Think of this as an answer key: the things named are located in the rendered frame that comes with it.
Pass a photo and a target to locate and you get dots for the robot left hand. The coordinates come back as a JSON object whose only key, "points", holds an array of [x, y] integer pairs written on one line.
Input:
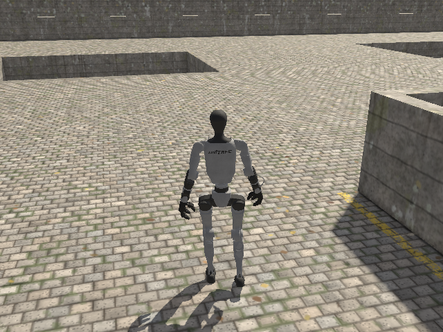
{"points": [[183, 210]]}

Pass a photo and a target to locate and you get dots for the robot right hand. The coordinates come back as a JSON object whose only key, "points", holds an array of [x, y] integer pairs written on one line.
{"points": [[253, 196]]}

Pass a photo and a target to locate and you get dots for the left robot upper arm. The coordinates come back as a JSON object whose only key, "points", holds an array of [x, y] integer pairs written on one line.
{"points": [[197, 148]]}

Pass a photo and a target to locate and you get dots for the left robot forearm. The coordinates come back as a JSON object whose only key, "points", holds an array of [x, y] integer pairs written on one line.
{"points": [[187, 188]]}

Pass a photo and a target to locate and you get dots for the right robot thigh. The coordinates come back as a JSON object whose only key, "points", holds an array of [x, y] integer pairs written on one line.
{"points": [[237, 209]]}

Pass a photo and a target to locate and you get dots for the right robot upper arm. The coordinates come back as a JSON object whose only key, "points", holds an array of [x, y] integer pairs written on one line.
{"points": [[245, 156]]}

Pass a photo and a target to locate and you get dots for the right robot forearm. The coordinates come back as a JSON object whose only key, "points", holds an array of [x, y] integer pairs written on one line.
{"points": [[255, 182]]}

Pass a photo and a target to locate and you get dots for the humanoid robot torso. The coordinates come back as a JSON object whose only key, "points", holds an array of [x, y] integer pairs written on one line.
{"points": [[220, 167]]}

